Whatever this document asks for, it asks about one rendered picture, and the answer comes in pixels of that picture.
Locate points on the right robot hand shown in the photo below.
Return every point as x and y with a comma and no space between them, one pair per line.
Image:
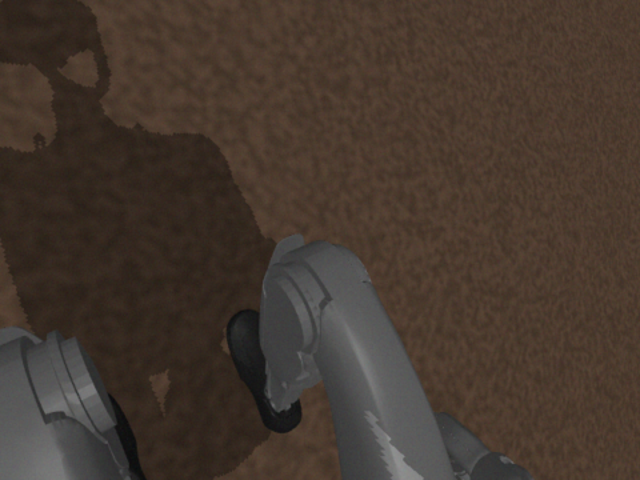
464,448

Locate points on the right robot foot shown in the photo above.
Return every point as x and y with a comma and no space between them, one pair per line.
244,345

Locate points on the left robot foot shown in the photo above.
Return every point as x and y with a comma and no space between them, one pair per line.
128,441

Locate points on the right robot arm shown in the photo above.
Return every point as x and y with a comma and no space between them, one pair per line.
497,466

